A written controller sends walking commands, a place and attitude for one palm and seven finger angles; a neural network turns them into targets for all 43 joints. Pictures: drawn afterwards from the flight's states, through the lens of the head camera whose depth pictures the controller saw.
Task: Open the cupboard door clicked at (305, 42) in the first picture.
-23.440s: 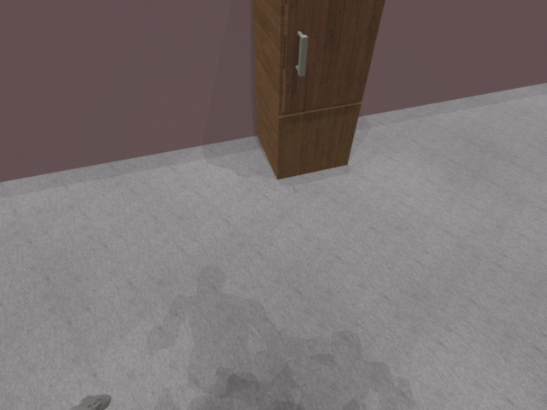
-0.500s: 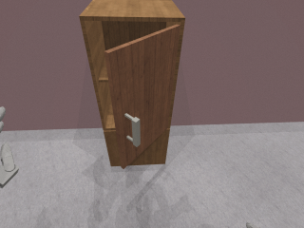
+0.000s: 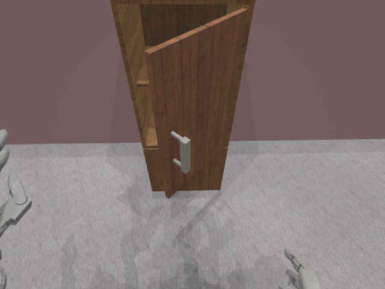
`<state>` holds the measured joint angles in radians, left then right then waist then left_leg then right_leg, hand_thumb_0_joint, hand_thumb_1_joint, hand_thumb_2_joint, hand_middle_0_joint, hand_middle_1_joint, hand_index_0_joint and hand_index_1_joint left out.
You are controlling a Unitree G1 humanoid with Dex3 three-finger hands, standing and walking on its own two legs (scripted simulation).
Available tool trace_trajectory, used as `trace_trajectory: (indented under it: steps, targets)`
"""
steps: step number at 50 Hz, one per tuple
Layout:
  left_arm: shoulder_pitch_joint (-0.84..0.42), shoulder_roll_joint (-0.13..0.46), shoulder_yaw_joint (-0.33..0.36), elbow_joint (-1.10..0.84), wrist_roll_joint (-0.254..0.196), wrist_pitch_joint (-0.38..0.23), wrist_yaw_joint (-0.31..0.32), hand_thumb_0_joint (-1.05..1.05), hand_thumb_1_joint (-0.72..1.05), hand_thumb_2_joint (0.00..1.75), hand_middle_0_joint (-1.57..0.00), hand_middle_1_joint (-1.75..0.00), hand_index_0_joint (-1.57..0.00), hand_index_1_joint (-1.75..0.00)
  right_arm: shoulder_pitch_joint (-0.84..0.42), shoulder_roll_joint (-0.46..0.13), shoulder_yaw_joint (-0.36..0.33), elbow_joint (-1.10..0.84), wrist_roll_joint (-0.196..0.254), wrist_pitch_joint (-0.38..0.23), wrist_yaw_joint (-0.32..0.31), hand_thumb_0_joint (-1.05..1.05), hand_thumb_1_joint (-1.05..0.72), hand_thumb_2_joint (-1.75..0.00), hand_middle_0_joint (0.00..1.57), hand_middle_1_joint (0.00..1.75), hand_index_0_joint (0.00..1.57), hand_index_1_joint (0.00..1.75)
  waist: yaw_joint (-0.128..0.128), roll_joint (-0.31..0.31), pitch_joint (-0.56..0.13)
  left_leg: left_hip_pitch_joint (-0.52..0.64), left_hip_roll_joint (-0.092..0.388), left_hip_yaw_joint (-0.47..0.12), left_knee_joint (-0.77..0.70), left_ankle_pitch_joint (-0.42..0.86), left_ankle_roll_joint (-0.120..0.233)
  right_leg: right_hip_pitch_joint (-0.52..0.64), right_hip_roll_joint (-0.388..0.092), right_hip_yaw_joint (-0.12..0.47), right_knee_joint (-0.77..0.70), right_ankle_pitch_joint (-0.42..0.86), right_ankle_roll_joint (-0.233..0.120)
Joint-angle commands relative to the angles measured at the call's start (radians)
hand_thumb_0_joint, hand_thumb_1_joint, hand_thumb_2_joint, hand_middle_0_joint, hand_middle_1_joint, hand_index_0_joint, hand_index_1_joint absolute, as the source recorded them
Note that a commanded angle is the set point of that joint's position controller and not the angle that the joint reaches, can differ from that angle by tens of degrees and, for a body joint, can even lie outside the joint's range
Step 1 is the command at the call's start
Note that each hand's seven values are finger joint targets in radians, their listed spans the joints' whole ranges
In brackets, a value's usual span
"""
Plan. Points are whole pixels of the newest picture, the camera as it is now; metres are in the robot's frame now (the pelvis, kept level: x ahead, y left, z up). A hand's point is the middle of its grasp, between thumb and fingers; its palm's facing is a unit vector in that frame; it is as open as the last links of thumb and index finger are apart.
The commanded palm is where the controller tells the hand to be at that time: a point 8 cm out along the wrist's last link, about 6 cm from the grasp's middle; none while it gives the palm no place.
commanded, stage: stop stepping back and stand still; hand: left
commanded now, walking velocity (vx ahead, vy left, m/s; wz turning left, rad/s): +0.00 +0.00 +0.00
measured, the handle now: (180, 152) +0.51 +0.09 -0.08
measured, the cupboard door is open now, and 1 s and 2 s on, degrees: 46 46 46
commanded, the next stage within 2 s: let the arm hang, fingers relaxed in 0.02 s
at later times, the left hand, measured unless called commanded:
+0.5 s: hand out of the picture -0.03 +0.15 -0.18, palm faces +0.05 -0.99 -0.13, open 7.1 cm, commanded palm none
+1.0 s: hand out of the picture -0.05 +0.13 -0.17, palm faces +0.09 -0.98 -0.16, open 7.3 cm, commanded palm none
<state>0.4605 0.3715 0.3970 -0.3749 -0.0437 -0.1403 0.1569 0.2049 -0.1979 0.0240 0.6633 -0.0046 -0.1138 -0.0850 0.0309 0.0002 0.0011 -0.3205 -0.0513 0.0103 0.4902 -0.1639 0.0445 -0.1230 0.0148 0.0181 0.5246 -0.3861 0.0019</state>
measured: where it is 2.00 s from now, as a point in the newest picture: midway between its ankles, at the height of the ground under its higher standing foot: outside the picture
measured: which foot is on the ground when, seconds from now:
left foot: down 0.00-1.00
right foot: down 0.00-1.00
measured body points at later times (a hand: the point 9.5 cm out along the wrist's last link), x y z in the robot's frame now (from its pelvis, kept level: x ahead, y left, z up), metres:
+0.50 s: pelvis -0.01 -0.01 +0.00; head +0.01 +0.01 +0.45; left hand -0.03 +0.20 -0.17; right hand +0.02 -0.27 -0.13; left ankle +0.06 +0.09 -0.73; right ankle -0.07 -0.11 -0.73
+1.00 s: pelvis -0.01 -0.01 +0.00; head -0.01 -0.02 +0.45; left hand -0.05 +0.19 -0.16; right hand -0.02 -0.21 -0.17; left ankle +0.06 +0.09 -0.73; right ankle -0.07 -0.11 -0.73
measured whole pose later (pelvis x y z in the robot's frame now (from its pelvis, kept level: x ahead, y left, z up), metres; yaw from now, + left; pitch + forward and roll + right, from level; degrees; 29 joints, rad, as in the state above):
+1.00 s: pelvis -0.01 -0.01 +0.00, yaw +2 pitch -2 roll +0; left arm 0.37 0.09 0.00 1.15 0.01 -0.01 0.04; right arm 0.32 -0.10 0.01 1.15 -0.02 0.02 -0.05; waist -0.01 0.01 0.02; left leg -0.28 -0.04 -0.03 0.46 -0.14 0.02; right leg -0.06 0.03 -0.02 0.45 -0.35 -0.04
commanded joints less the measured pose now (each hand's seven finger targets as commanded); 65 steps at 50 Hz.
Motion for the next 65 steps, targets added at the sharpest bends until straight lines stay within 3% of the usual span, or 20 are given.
trace_trajectory:
  steps: [1,2,3,5,6,7,8,10,11,13,17,22,24,27,28,33,42,45,50,65]
  targets:
    - [0.024,0.212,0.117,-0.337,0.003,-0.083,0.016,0.0,0.9,0.9,-0.2,-0.3,-0.2,-0.3,-0.084,-0.125,-0.045,-0.186,-0.004,-0.075,0.0,0.0,-0.9,-0.9,0.2,0.3,0.2,0.3,-0.02,0.137,-0.116,0.09,0.206,-0.224,-0.209,0.013,0.033,-0.013,-0.002,-0.005,-0.102,0.066,0.005]
    - [0.062,0.215,0.13,-0.349,0.002,-0.084,0.017,0.0,0.9,0.9,-0.2,-0.3,-0.2,-0.3,-0.087,-0.123,-0.043,-0.194,-0.003,-0.07,0.004,0.0,-0.9,-0.9,0.2,0.3,0.2,0.3,-0.022,0.134,-0.119,0.06,0.169,-0.173,-0.185,-0.004,0.007,0.016,-0.011,-0.004,-0.155,0.112,-0.003]
    - [0.116,0.25,0.176,-0.344,-0.003,-0.086,0.02,0.0,0.9,0.9,-0.2,-0.3,-0.2,-0.3,-0.084,-0.123,-0.051,-0.196,-0.004,-0.065,0.007,0.0,-0.9,-0.9,0.2,0.3,0.2,0.3,-0.02,0.064,-0.137,0.052,0.128,-0.129,-0.129,0.008,-0.016,0.036,-0.034,0.026,-0.204,0.162,-0.016]
    - [0.169,0.215,0.164,-0.311,-0.019,-0.087,0.017,0.0,0.9,0.9,-0.2,-0.3,-0.2,-0.3,-0.077,-0.115,-0.056,-0.197,0.002,-0.043,0.014,0.0,-0.9,-0.9,0.2,0.3,0.2,0.3,-0.036,-0.01,-0.133,0.081,0.096,-0.082,-0.017,0.09,-0.038,-0.013,-0.097,0.092,-0.234,0.265,-0.043]
    - [0.008,0.034,-0.282,0.506,0.085,0.058,-0.128,0.0,0.9,0.9,-0.2,-0.3,-0.2,-0.3,-0.132,-0.278,-0.107,0.06,0.006,-0.071,0.093,0.0,-0.9,-0.9,0.2,0.3,0.2,0.3,-0.052,-0.012,-0.08,0.006,0.13,-0.102,0.197,0.259,-0.019,-0.109,-0.186,0.058,-0.059,0.551,-0.07]
    - [-0.014,0.03,-0.267,0.527,0.079,0.111,-0.143,0.0,0.9,0.9,-0.2,-0.3,-0.2,-0.3,-0.051,-0.232,-0.117,0.072,0.003,-0.027,0.089,0.0,-0.9,-0.9,0.2,0.3,0.2,0.3,-0.054,0.022,-0.142,0.088,0.135,-0.106,0.165,0.232,-0.028,-0.138,-0.173,0.106,-0.047,0.55,-0.081]
    - [-0.051,0.011,-0.284,0.553,0.08,0.113,-0.147,0.0,0.9,0.9,-0.2,-0.3,-0.2,-0.3,-0.019,-0.228,-0.114,0.078,-0.006,-0.014,0.084,0.0,-0.9,-0.9,0.2,0.3,0.2,0.3,-0.049,-0.004,-0.154,0.081,0.13,-0.108,0.157,0.29,-0.014,-0.131,-0.141,0.076,-0.017,0.503,-0.075]
    - [-0.119,0.046,-0.293,0.642,0.077,0.119,-0.151,0.0,0.9,0.9,-0.2,-0.3,-0.2,-0.3,-0.036,-0.251,-0.091,0.071,-0.007,0.027,0.077,0.0,-0.9,-0.9,0.2,0.3,0.2,0.3,-0.034,-0.133,-0.097,0.029,0.142,-0.158,0.115,0.291,0.024,-0.121,-0.1,0.043,-0.013,0.355,-0.062]
    - [-0.141,0.049,-0.298,0.706,0.077,0.119,-0.151,0.0,0.9,0.9,-0.2,-0.3,-0.2,-0.3,-0.053,-0.255,-0.084,0.074,-0.013,0.037,0.073,0.0,-0.9,-0.9,0.2,0.3,0.2,0.3,-0.028,-0.191,-0.083,0.021,0.141,-0.172,0.109,0.296,0.033,-0.109,-0.098,0.045,-0.024,0.353,-0.06]
    - [-0.202,0.049,-0.31,0.841,0.074,0.127,-0.147,0.0,0.9,0.9,-0.2,-0.3,-0.2,-0.3,-0.07,-0.241,-0.075,0.102,-0.019,0.062,0.073,0.0,-0.9,-0.9,0.2,0.3,0.2,0.3,-0.034,-0.214,-0.042,0.016,0.13,-0.174,0.076,0.261,0.028,-0.108,-0.109,0.05,-0.05,0.313,-0.065]
    - [-0.21,0.009,-0.346,1.108,0.062,0.15,-0.134,0.0,0.9,0.9,-0.2,-0.3,-0.2,-0.3,-0.075,-0.184,-0.043,0.197,-0.028,0.104,0.069,0.0,-0.9,-0.9,0.2,0.3,0.2,0.3,-0.023,0.038,0.027,0.02,0.123,-0.205,-0.066,0.102,0.021,-0.071,-0.088,0.071,-0.12,0.111,-0.053]
    - [-0.146,-0.042,-0.359,1.337,0.05,0.147,-0.134,0.0,0.9,0.9,-0.2,-0.3,-0.2,-0.3,-0.003,-0.122,-0.029,0.308,-0.021,0.119,0.051,0.0,-0.9,-0.9,0.2,0.3,0.2,0.3,-0.03,0.171,0.014,0.082,0.116,-0.188,-0.102,0.028,0.005,-0.041,-0.092,0.079,-0.189,0.094,-0.069]
    - [-0.113,-0.064,-0.361,1.397,0.049,0.146,-0.133,0.0,0.9,0.9,-0.2,-0.3,-0.2,-0.3,0.031,-0.111,-0.031,0.34,-0.017,0.12,0.043,0.0,-0.9,-0.9,0.2,0.3,0.2,0.3,-0.031,0.157,-0.002,0.101,0.12,-0.191,-0.103,0.02,0.005,-0.025,-0.089,0.071,-0.203,0.103,-0.07]
    - [-0.069,-0.097,-0.372,1.462,0.045,0.142,-0.131,0.0,0.9,0.9,-0.2,-0.3,-0.2,-0.3,0.073,-0.093,-0.031,0.378,-0.013,0.121,0.036,0.0,-0.9,-0.9,0.2,0.3,0.2,0.3,-0.036,0.112,-0.003,0.138,0.123,-0.179,-0.094,0.048,0.007,-0.035,-0.091,0.063,-0.218,0.131,-0.069]
    - [-0.061,-0.109,-0.373,1.475,0.046,0.142,-0.13,0.0,0.9,0.9,-0.2,-0.3,-0.2,-0.3,0.087,-0.091,-0.034,0.385,-0.011,0.123,0.033,0.0,-0.9,-0.9,0.2,0.3,0.2,0.3,-0.037,0.067,0.018,0.144,0.125,-0.175,-0.089,0.045,0.008,-0.051,-0.087,0.053,-0.226,0.122,-0.069]
    - [-0.006,-0.152,-0.383,1.524,0.045,0.141,-0.12,0.0,0.9,0.9,-0.2,-0.3,-0.2,-0.3,0.137,-0.059,-0.036,0.425,-0.01,0.128,0.03,0.0,-0.9,-0.9,0.2,0.3,0.2,0.3,-0.039,-0.01,0.068,0.137,0.123,-0.164,-0.095,0.03,0.013,-0.077,-0.086,0.045,-0.229,0.101,-0.066]
    - [0.031,-0.181,-0.385,1.538,0.047,0.141,-0.109,0.0,0.9,0.9,-0.2,-0.3,-0.2,-0.3,0.177,-0.005,-0.033,0.465,-0.015,0.131,0.035,0.0,-0.9,-0.9,0.2,0.3,0.2,0.3,-0.036,-0.059,0.151,0.084,0.111,-0.155,-0.112,-0.029,0.013,-0.128,-0.088,0.047,-0.219,0.031,-0.066]
    - [0.03,-0.188,-0.383,1.533,0.047,0.138,-0.107,0.0,0.9,0.9,-0.2,-0.3,-0.2,-0.3,0.182,0.012,-0.032,0.471,-0.018,0.129,0.037,0.0,-0.9,-0.9,0.2,0.3,0.2,0.3,-0.034,-0.054,0.151,0.087,0.103,-0.142,-0.095,-0.001,0.011,-0.137,-0.095,0.051,-0.222,0.033,-0.067]
    - [0.02,-0.192,-0.378,1.524,0.047,0.138,-0.106,0.0,0.9,0.9,-0.2,-0.3,-0.2,-0.3,0.187,0.021,-0.03,0.471,-0.019,0.123,0.034,0.0,-0.9,-0.9,0.2,0.3,0.2,0.3,-0.029,0.01,0.156,0.071,0.107,-0.155,-0.111,0.012,0.014,-0.113,-0.088,0.046,-0.203,0.068,-0.067]
    - [-0.006,-0.191,-0.373,1.512,0.044,0.132,-0.106,0.0,0.9,0.9,-0.2,-0.3,-0.2,-0.3,0.182,0.008,-0.031,0.462,-0.017,0.115,0.029,0.0,-0.9,-0.9,0.2,0.3,0.2,0.3,-0.031,-0.004,0.113,0.116,0.11,-0.138,-0.073,0.131,0.01,-0.058,-0.098,0.041,-0.218,0.19,-0.058]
